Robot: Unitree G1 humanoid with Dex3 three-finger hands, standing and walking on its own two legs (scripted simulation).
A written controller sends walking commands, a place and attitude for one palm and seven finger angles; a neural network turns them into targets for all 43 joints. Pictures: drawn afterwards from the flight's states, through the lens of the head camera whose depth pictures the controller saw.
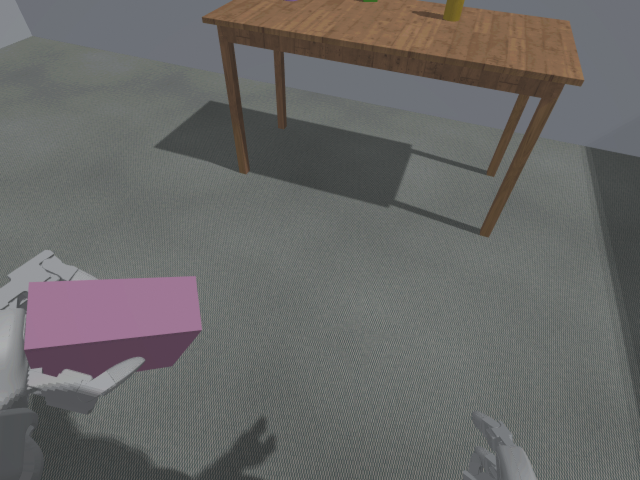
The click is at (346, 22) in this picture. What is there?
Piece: table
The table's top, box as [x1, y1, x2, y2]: [202, 0, 583, 85]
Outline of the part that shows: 202,17 203,22 509,74 575,85 581,85 583,81 569,21 463,7 460,19 458,21 447,21 442,18 445,4 418,0 377,0 376,2 363,2 362,0 232,0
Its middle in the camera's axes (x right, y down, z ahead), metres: +0.28 -0.86 +1.53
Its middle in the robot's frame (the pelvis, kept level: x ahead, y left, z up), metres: +1.73 -0.18 -0.03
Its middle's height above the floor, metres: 0.74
